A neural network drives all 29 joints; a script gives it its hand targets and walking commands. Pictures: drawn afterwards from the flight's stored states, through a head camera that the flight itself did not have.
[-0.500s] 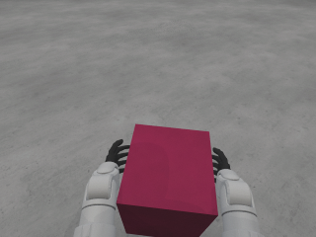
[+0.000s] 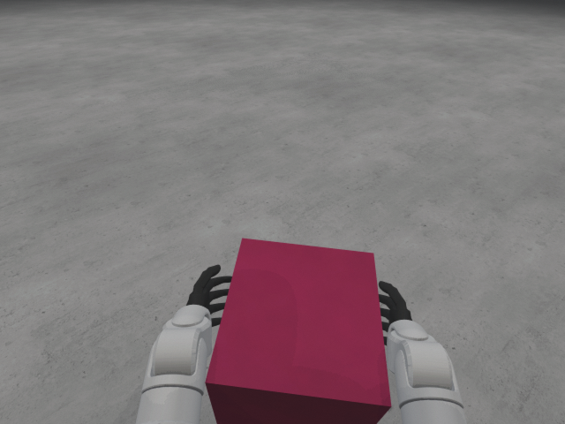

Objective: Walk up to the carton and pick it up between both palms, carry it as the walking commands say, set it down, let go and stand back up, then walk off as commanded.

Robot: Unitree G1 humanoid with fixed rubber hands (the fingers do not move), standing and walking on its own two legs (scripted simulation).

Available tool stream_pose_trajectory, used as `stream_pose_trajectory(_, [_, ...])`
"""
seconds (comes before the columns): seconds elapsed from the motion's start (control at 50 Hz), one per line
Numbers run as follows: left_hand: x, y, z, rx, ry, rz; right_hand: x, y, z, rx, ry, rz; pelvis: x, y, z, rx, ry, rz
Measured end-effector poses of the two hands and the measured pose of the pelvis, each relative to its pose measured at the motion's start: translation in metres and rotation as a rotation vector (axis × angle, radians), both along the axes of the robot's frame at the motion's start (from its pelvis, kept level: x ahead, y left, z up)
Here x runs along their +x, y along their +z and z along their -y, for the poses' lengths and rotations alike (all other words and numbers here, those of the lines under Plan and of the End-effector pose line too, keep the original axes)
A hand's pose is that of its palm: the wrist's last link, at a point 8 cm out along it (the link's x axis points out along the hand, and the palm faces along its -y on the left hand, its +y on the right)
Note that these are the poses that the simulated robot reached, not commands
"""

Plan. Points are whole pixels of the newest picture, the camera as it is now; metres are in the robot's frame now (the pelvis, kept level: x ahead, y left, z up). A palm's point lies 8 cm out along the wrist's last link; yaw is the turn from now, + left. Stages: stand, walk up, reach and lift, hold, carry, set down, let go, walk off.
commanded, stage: reach and lift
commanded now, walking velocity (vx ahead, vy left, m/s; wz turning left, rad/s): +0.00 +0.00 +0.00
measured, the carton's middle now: (295, 349) +0.27 +0.00 -0.02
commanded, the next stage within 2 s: hold in 0.02 s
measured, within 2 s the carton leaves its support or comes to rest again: neither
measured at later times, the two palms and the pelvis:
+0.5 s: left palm (198, 319) +0.27 +0.14 +0.05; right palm (400, 334) +0.27 -0.15 +0.04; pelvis -0.02 +0.00 +0.00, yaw +0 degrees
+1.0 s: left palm (200, 316) +0.27 +0.14 +0.05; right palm (401, 330) +0.27 -0.15 +0.04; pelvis +0.00 -0.01 +0.00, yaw +0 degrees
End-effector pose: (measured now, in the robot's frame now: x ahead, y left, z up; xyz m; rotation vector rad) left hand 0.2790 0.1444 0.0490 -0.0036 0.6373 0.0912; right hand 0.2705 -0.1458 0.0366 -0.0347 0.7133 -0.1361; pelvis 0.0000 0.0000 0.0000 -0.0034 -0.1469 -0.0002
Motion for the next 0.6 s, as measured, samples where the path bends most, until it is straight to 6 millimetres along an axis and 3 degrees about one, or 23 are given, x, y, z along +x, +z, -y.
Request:
stream_pose_trajectory(0.32, [-0.008, 0.002, 0.000, -0.001, 0.006, 0.010, -0.008, 0.002, 0.000, 0.010, -0.006, 0.011, -0.013, -0.002, -0.001, 0.004, -0.002, 0.001])
stream_pose_trajectory(0.6, [-0.008, 0.004, 0.003, 0.002, 0.024, 0.016, -0.002, 0.002, 0.003, 0.021, 0.010, 0.019, -0.015, -0.003, 0.007, 0.008, 0.007, -0.008])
